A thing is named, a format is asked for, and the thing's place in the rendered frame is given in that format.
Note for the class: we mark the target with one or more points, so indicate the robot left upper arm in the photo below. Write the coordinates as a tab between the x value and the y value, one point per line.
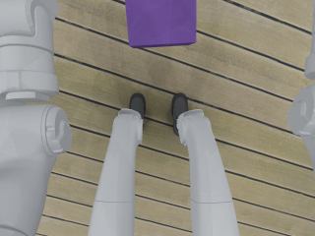
31	138

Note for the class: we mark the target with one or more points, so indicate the robot right upper arm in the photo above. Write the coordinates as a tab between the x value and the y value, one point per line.
301	119

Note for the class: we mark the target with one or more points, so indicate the robot right forearm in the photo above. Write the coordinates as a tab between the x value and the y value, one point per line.
309	69

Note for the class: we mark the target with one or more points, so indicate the right robot shin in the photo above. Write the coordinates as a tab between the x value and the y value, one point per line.
186	114

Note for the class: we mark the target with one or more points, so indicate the carton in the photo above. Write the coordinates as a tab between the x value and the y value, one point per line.
161	23

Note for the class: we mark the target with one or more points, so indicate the robot right thigh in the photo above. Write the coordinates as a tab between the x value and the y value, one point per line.
211	205

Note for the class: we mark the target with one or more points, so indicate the robot left forearm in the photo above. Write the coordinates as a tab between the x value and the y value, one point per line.
27	51

